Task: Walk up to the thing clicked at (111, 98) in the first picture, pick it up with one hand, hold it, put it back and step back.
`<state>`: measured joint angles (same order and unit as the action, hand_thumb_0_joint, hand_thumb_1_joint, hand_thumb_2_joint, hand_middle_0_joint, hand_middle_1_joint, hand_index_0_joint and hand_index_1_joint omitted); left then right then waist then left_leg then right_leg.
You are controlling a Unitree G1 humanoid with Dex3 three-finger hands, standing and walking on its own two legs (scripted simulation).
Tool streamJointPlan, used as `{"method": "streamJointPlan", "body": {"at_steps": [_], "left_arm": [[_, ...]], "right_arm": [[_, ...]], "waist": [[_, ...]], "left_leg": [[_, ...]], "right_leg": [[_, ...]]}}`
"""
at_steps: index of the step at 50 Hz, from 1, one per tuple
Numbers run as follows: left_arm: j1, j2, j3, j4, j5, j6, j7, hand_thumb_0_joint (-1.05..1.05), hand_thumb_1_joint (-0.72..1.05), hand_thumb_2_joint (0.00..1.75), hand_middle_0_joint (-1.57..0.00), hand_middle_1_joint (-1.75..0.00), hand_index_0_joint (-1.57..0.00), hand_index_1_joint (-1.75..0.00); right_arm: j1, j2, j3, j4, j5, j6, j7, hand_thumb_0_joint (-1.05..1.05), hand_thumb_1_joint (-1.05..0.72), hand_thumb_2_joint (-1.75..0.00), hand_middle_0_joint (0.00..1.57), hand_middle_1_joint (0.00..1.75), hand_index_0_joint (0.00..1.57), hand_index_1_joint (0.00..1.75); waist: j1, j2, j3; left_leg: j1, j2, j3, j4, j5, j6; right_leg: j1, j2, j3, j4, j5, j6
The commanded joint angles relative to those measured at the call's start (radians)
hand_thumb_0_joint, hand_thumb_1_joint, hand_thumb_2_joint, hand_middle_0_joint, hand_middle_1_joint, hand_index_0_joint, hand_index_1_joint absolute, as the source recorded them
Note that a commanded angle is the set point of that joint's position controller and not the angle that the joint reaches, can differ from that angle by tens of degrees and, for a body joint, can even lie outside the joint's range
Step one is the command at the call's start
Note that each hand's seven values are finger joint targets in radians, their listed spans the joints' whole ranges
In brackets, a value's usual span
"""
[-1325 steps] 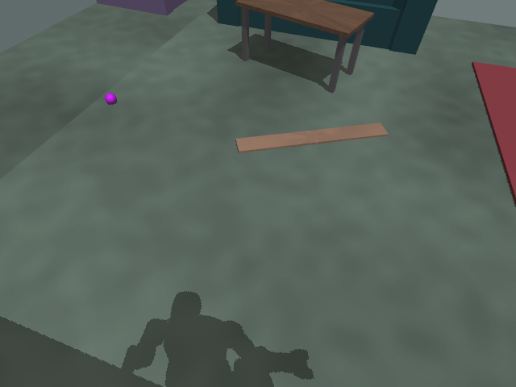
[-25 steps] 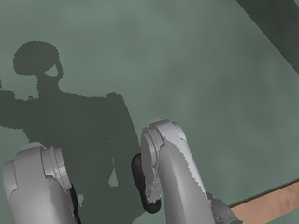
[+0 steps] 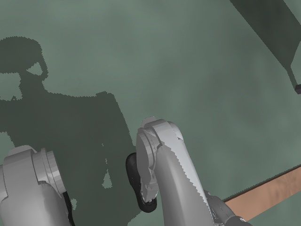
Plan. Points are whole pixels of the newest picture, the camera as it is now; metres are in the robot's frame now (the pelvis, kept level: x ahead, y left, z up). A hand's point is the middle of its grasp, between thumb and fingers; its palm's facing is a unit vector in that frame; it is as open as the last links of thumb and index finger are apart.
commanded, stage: rest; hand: left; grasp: from above
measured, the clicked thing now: out of the picture +0.43 +0.35 -0.26
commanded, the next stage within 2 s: open in 0.18 s
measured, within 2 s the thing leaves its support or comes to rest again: neither
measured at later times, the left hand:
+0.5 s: hand out of the picture +0.42 +0.33 -0.23, palm faces -0.44 -0.15 -0.89, open 8.8 cm
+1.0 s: hand out of the picture +0.43 +0.33 -0.23, palm faces -0.45 -0.15 -0.88, open 14.1 cm
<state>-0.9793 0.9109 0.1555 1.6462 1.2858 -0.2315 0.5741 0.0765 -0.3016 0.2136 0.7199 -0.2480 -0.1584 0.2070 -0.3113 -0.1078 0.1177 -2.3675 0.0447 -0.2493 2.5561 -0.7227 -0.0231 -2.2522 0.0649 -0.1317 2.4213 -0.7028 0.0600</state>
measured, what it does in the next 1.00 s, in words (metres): stands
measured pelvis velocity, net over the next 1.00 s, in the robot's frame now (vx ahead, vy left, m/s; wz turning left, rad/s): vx -0.01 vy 0.00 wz -0.02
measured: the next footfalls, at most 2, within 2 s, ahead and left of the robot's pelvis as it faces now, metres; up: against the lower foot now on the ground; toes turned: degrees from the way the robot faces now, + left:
none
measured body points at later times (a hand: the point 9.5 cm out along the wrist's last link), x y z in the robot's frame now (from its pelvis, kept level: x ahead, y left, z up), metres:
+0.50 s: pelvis -0.01 +0.00 +0.00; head +0.26 +0.12 +0.34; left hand +0.44 +0.34 -0.18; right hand +0.06 -0.26 -0.07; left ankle +0.06 +0.13 -0.26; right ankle +0.10 -0.12 -0.26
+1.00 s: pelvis -0.01 +0.00 +0.00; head +0.26 +0.13 +0.34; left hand +0.45 +0.34 -0.18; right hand +0.07 -0.25 -0.07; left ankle +0.06 +0.13 -0.26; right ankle +0.10 -0.12 -0.26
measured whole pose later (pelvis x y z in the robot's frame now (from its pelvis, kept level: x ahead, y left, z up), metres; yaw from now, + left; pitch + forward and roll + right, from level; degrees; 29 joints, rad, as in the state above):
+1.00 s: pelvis -0.01 +0.00 +0.00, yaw -1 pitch +27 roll -13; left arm -1.02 0.97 0.10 1.71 1.26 -0.23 0.59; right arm 0.07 -0.32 0.27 0.68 -0.26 -0.20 0.23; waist -0.33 -0.13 0.14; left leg -2.35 0.05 -0.27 2.56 -0.71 -0.02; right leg -2.23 0.07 -0.15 2.40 -0.68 0.07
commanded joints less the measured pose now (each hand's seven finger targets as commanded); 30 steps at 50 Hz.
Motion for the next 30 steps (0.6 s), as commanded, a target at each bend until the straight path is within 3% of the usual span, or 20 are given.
{"method": "streamJointPlan", "body": {"at_steps": [1, 3, 5, 6, 7, 8, 9, 10, 12, 13, 14, 15, 16, 21, 28, 30], "left_arm": [[-0.299, 0.265, -0.004, -0.111, -0.019, -0.007, 0.05, 0.0, 0.7, 0.64, -0.96, -0.74, -1.03, -0.67], [-0.252, 0.291, 0.018, -0.092, -0.021, -0.009, 0.058, 0.0, 0.7, 0.62, -0.95, -0.73, -1.02, -0.66], [-0.273, 0.279, 0.003, -0.082, -0.008, -0.006, 0.055, 0.0, 0.69, 0.64, -0.95, -0.72, -1.02, -0.65], [-0.291, 0.303, 0.016, -0.069, -0.014, -0.011, 0.058, 0.0, 0.69, 0.62, -0.95, -0.71, -1.02, -0.64], [-0.293, 0.286, 0.002, -0.085, -0.019, -0.014, 0.059, 0.0, 0.69, 0.63, -0.95, -0.71, -1.02, -0.64], [-0.292, 0.25, -0.028, -0.037, -0.016, -0.011, 0.056, 0.0, 0.68, 0.62, -0.94, -0.72, -1.01, -0.65], [-0.311, 0.259, -0.031, -0.055, -0.017, -0.017, 0.057, 0.0, 0.68, 0.6, -0.94, -0.71, -1.01, -0.64], [-0.289, 0.286, -0.012, -0.041, -0.013, -0.015, 0.06, 0.0, 0.69, 0.59, -0.94, -0.72, -1.02, -0.63], [-0.295, 0.292, -0.023, -0.046, -0.014, -0.021, 0.063, 0.0, 0.67, 0.57, -0.93, -0.69, -1.01, -0.61], [-0.279, 0.309, -0.005, -0.008, -0.014, -0.021, 0.065, 0.0, 0.68, 0.55, -0.93, -0.68, -1.01, -0.6], [-0.292, 0.295, -0.024, -0.033, -0.013, -0.024, 0.063, 0.0, 0.66, 0.56, -0.92, -0.68, -0.99, -0.6], [-0.285, 0.298, -0.013, -0.023, -0.019, -0.025, 0.067, 0.0, 0.58, 0.59, -0.84, -0.69, -0.91, -0.62], [-0.305, 0.276, -0.045, -0.031, -0.01, -0.027, 0.062, 0.0, 0.5, 0.58, -0.76, -0.68, -0.83, -0.62], [-0.277, 0.318, -0.009, -0.04, -0.023, -0.032, 0.083, 0.0, 0.1, 0.61, -0.52, -0.7, -0.57, -0.65], [-0.297, 0.285, -0.043, -0.03, -0.027, -0.011, 0.071, 0.0, -0.22, 0.73, -0.32, -0.76, -0.34, -0.75], [-0.272, 0.311, -0.015, -0.055, -0.037, -0.007, 0.075, 0.0, -0.29, 0.8, -0.29, -0.79, -0.29, -0.79]], "right_arm": [[0.189, -0.306, -0.078, 0.008, 0.005, -0.013, -0.004, 0.0, -0.9, -0.9, 0.2, 0.3, 0.2, 0.3], [0.182, -0.307, -0.073, 0.007, 0.003, -0.015, -0.005, 0.0, -0.9, -0.9, 0.2, 0.3, 0.2, 0.3], [0.18, -0.315, -0.07, -0.007, -0.003, -0.021, -0.003, 0.0, -0.9, -0.9, 0.2, 0.3, 0.2, 0.3], [0.178, -0.319, -0.068, -0.004, -0.004, -0.022, -0.002, 0.0, -0.9, -0.9, 0.2, 0.3, 0.2, 0.3], [0.172, -0.316, -0.063, -0.012, -0.002, -0.024, -0.002, 0.0, -0.9, -0.9, 0.2, 0.3, 0.2, 0.3], [0.172, -0.306, -0.06, 0.001, -0.002, -0.029, 0.001, 0.0, -0.9, -0.9, 0.2, 0.3, 0.2, 0.3], [0.18, -0.319, -0.058, 0.002, -0.004, -0.034, 0.003, 0.0, -0.9, -0.9, 0.2, 0.3, 0.2, 0.3], [0.174, -0.327, -0.055, -0.013, -0.006, -0.037, 0.003, 0.0, -0.9, -0.9, 0.2, 0.3, 0.2, 0.3], [0.174, -0.325, -0.051, -0.003, -0.002, -0.039, 0.003, 0.0, -0.9, -0.9, 0.2, 0.3, 0.2, 0.3], [0.161, -0.334, -0.05, -0.021, -0.007, -0.042, 0.003, 0.0, -0.9, -0.9, 0.2, 0.3, 0.2, 0.3], [0.169, -0.333, -0.045, -0.021, -0.004, -0.044, 0.005, 0.0, -0.9, -0.9, 0.2, 0.3, 0.2, 0.3], [0.162, -0.332, -0.048, -0.023, -0.005, -0.046, 0.004, 0.0, -0.89, -0.9, 0.2, 0.3, 0.2, 0.3], [0.177, -0.323, -0.041, -0.009, -0.008, -0.049, 0.009, 0.0, -0.89, -0.9, 0.2, 0.3, 0.2, 0.3], [0.184, -0.331, -0.037, -0.011, -0.008, -0.048, 0.008, 0.0, -0.89, -0.9, 0.2, 0.3, 0.2, 0.3], [0.174, -0.328, -0.037, -0.007, -0.013, -0.053, 0.015, 0.0, -0.89, -0.9, 0.2, 0.3, 0.2, 0.3], [0.161, -0.33, -0.042, -0.013, -0.004, -0.049, 0.008, 0.0, -0.89, -0.9, 0.2, 0.3, 0.2, 0.3]], "waist": [[-0.037, 0.472, -0.679], [-0.014, 0.477, -0.681], [-0.041, 0.462, -0.674], [-0.046, 0.456, -0.66], [-0.037, 0.465, -0.671], [-0.053, 0.452, -0.635], [-0.062, 0.454, -0.618], [-0.055, 0.459, -0.623], [-0.044, 0.466, -0.627], [-0.056, 0.424, -0.619], [-0.053, 0.436, -0.615], [-0.052, 0.437, -0.618], [-0.063, 0.454, -0.61], [-0.046, 0.429, -0.649], [-0.063, 0.466, -0.624], [-0.026, 0.494, -0.654]], "left_leg": [[0.504, 0.01, 0.12, -0.245, 0.235, 0.034], [0.495, 0.01, 0.12, -0.253, 0.233, 0.032], [0.513, 0.011, 0.118, -0.244, 0.255, 0.032], [0.491, 0.013, 0.115, -0.238, 0.234, 0.035], [0.494, 0.012, 0.115, -0.245, 0.24, 0.034], [0.487, 0.013, 0.114, -0.237, 0.217, 0.034], [0.487, 0.012, 0.111, -0.245, 0.211, 0.033], [0.495, 0.011, 0.108, -0.248, 0.215, 0.033], [0.487, 0.012, 0.108, -0.25, 0.219, 0.031], [0.473, 0.013, 0.104, -0.24, 0.202, 0.036], [0.47, 0.012, 0.108, -0.243, 0.205, 0.036], [0.474, 0.013, 0.107, -0.243, 0.198, 0.035], [0.476, 0.014, 0.109, -0.239, 0.199, 0.035], [0.466, 0.018, 0.105, -0.233, 0.23, 0.037], [0.483, 0.019, 0.098, -0.243, 0.209, 0.032], [0.503, 0.017, 0.097, -0.262, 0.221, 0.025]], "right_leg": [[0.341, 0.038, -0.118, -0.215, 0.296, -0.079], [0.355, 0.04, -0.117, -0.217, 0.286, -0.08], [0.352, 0.038, -0.128, -0.209, 0.307, -0.076], [0.344, 0.038, -0.127, -0.211, 0.293, -0.076], [0.356, 0.039, -0.124, -0.218, 0.296, -0.076], [0.329, 0.039, -0.125, -0.21, 0.282, -0.077], [0.322, 0.038, -0.134, -0.214, 0.272, -0.075], [0.329, 0.04, -0.136, -0.214, 0.274, -0.076], [0.334, 0.041, -0.134, -0.213, 0.275, -0.077], [0.341, 0.04, -0.136, -0.218, 0.265, -0.073], [0.342, 0.041, -0.131, -0.222, 0.266, -0.073], [0.346, 0.041, -0.132, -0.222, 0.262, -0.074], [0.339, 0.043, -0.128, -0.217, 0.266, -0.074], [0.385, 0.047, -0.127, -0.226, 0.296, -0.07], [0.352, 0.048, -0.134, -0.218, 0.275, -0.076], [0.355, 0.047, -0.136, -0.22, 0.276, -0.08]]}}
